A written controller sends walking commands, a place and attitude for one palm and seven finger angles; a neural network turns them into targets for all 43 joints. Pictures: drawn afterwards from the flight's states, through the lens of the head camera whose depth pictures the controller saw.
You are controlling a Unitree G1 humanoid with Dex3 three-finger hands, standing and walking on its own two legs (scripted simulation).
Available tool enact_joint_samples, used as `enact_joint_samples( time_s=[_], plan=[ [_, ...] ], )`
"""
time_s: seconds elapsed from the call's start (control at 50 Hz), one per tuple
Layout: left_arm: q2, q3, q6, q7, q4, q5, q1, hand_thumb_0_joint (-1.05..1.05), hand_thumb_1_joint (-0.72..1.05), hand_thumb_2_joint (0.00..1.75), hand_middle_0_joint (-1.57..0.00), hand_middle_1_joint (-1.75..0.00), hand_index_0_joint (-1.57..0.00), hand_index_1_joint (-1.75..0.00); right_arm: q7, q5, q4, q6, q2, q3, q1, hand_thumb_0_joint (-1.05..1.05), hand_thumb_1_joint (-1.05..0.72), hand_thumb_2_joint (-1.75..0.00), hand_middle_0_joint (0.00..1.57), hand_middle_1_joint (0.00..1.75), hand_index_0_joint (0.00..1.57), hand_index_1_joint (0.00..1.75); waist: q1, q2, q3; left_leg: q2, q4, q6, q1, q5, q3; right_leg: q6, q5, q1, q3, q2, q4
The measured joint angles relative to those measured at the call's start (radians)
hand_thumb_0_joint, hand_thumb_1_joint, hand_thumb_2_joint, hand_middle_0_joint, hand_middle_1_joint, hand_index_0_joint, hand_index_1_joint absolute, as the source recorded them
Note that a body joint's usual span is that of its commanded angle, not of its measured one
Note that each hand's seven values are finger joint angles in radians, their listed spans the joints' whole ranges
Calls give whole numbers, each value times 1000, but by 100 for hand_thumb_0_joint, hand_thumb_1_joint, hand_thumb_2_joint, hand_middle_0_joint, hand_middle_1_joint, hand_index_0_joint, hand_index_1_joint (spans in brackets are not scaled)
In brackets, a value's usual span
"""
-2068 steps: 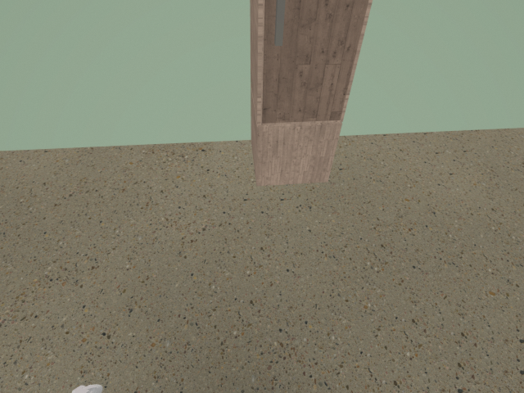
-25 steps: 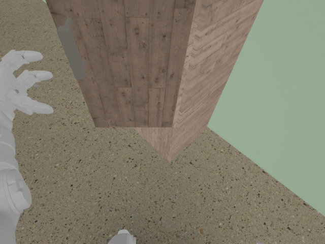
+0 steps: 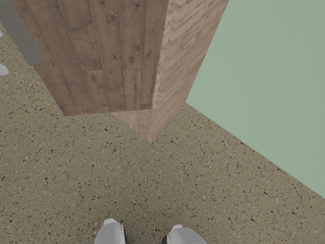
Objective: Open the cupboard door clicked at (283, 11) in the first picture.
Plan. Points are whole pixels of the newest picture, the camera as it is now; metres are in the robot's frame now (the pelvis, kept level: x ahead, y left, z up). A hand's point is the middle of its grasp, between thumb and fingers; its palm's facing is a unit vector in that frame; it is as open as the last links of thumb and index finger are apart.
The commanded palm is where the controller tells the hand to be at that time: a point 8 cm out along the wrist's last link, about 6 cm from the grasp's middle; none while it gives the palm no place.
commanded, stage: move the hooked fingers beside the handle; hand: left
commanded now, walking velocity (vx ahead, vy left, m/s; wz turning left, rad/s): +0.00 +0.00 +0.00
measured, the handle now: (21, 26) +0.57 +0.25 +0.14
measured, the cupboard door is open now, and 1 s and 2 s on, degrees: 47 47 47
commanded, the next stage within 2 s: slide the fingers in behind the handle in 1.20 s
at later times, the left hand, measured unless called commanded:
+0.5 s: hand out of the picture +0.52 +0.32 +0.14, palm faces +0.07 -1.00 +0.01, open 14.0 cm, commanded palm +0.51 +0.35 +0.13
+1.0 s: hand out of the picture +0.51 +0.31 +0.15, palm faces +0.08 -1.00 +0.00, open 14.0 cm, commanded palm +0.51 +0.35 +0.13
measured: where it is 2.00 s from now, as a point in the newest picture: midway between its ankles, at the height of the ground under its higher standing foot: outside the picture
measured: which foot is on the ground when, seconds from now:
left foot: down 0.00-1.00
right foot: down 0.00-1.00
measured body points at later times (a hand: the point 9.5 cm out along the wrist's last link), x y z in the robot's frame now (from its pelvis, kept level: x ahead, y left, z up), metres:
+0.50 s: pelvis +0.02 +0.01 +0.00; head +0.14 +0.05 +0.43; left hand +0.51 +0.37 +0.14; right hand +0.00 -0.26 -0.09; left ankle +0.05 +0.11 -0.69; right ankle -0.04 -0.13 -0.69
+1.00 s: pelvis +0.00 +0.00 -0.01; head +0.12 +0.03 +0.42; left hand +0.50 +0.36 +0.15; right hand -0.03 -0.28 -0.10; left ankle +0.05 +0.11 -0.69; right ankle -0.04 -0.13 -0.69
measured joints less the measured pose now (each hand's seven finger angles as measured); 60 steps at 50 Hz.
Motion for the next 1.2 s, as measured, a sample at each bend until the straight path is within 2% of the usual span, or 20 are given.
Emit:
enact_joint_samples(
  time_s=[0.1,0.2,0.3,0.42,0.64,0.76,0.92,1.08,1.2],
  plan=[
    [47,9,11,-6,16,21,-34,-2,-50,30,-30,-120,-30,-120,1,-4,-10,14,6,9,10,0,-90,-90,21,30,20,30,-14,5,-1,5,18,3,-28,-13,0,3,-4,-23,2,5,4],
    [58,24,20,-24,-4,16,-31,-2,-50,30,-29,-120,-30,-120,9,-8,-17,27,16,10,18,0,-90,-90,21,30,20,30,-11,7,-8,5,25,7,-41,-23,5,8,-8,-34,7,4,3],
    [28,22,32,-35,-37,1,8,-1,-50,30,-29,-120,-30,-120,24,-10,-25,39,24,6,21,0,-90,-90,21,30,20,30,5,8,-17,1,23,10,-34,-30,8,12,-10,-23,10,0,-6],
    [-32,12,21,-14,-90,-11,46,-2,-50,30,-29,-120,-30,-120,39,-13,-27,42,29,-2,3,0,-90,-90,21,30,20,30,22,4,-26,-4,22,12,-17,-34,2,13,-13,0,4,-3,-15],
    [-82,-40,15,30,-73,-12,33,-2,-50,30,-29,-120,-30,-120,39,-9,-38,32,19,-3,-41,0,-90,-90,21,30,20,30,29,3,-30,-12,22,9,5,-27,-10,11,-16,24,-8,-8,-7],
    [-54,-33,5,36,-31,-2,11,-2,-50,30,-30,-120,-30,-120,30,-5,-43,23,12,6,-48,0,-90,-90,21,30,20,30,17,7,-21,-8,27,5,-4,-20,-12,6,-15,9,-8,-4,11],
    [8,-22,-3,7,-2,-1,-9,-2,-50,30,-30,-120,-30,-120,17,2,-30,24,6,11,-18,0,-90,-90,21,30,20,30,7,13,-11,2,40,-2,-31,-15,-18,-2,-14,-21,-12,6,30],
    [24,-24,6,-14,6,-6,-28,-2,-50,30,-29,-120,-30,-120,11,3,-8,25,4,14,8,0,-90,-90,21,30,20,30,2,15,-9,7,46,-4,-52,-12,-26,-5,-11,-40,-17,12,34],
    [46,-6,11,-6,19,15,-40,-2,-50,30,-30,-120,-30,-120,8,-1,-17,18,2,19,4,0,-90,-90,21,30,20,30,-12,15,-10,13,61,-3,-75,-17,-26,-4,-12,-61,-15,17,43]
  ],
)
